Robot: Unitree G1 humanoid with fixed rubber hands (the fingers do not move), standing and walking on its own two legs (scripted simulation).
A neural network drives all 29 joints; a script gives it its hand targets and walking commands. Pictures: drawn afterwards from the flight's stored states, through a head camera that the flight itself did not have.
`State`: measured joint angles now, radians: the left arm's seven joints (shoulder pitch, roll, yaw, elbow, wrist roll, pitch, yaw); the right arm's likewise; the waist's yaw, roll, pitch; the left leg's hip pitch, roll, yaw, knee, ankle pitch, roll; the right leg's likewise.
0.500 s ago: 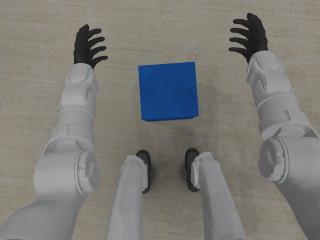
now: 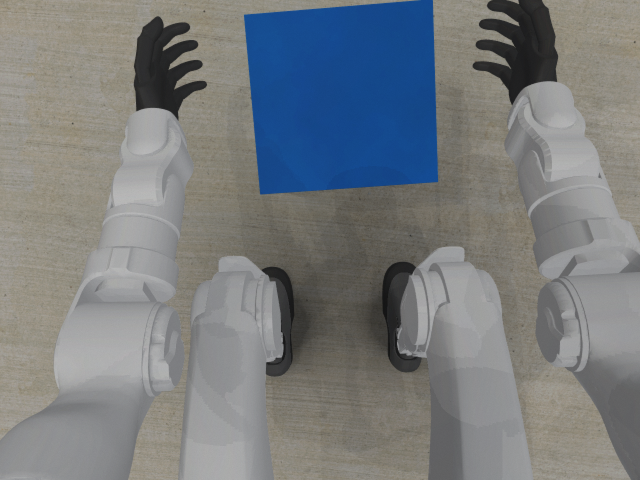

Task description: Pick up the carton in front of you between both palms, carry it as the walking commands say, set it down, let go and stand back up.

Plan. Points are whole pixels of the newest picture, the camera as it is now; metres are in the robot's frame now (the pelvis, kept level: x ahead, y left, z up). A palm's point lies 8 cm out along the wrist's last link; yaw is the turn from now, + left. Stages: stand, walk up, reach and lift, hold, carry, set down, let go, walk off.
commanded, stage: reach and lift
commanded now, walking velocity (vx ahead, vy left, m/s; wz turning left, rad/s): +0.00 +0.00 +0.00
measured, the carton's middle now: (340, 119) +0.49 -0.02 -0.32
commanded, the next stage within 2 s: none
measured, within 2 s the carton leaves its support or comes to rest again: leaves its support in 1.14 s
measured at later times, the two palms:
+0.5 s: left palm (191, 106) +0.50 +0.18 -0.24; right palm (479, 87) +0.51 -0.19 -0.25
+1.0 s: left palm (220, 103) +0.50 +0.14 -0.24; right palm (457, 88) +0.50 -0.16 -0.24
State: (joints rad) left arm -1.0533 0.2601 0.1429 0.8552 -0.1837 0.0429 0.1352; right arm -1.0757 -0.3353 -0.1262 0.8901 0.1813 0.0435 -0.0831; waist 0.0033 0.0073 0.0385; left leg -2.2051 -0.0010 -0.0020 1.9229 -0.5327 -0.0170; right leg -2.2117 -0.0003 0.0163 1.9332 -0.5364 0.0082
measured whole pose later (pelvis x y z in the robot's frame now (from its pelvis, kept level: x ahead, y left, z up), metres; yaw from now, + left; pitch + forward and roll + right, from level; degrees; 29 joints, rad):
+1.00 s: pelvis -0.02 +0.00 -0.06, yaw +0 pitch +40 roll +1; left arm -1.41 0.23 0.07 1.22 -0.25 -0.05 0.19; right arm -1.43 -0.31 0.03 1.27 0.26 -0.05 -0.15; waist 0.00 0.03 0.27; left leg -2.31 -0.02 -0.01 2.12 -0.50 -0.02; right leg -2.31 -0.01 0.01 2.13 -0.52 0.00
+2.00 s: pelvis +0.02 +0.01 +0.12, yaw -3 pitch +38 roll +0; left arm -0.73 -0.08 0.40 0.59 0.14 0.33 0.09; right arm -0.75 0.02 -0.35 0.63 -0.15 0.34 -0.06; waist 0.00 0.02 -0.25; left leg -1.72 -0.07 -0.05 1.59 -0.53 -0.03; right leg -1.73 0.04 0.05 1.58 -0.51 0.02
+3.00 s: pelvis +0.08 +0.00 +0.33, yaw -3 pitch -3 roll +0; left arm -0.31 -0.16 0.30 0.42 0.28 0.59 0.00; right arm -0.30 0.16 -0.29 0.41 -0.28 0.60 -0.01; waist 0.00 0.00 -0.04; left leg -0.19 -0.03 -0.07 0.50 -0.25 0.00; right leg -0.20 0.02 0.06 0.49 -0.23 0.00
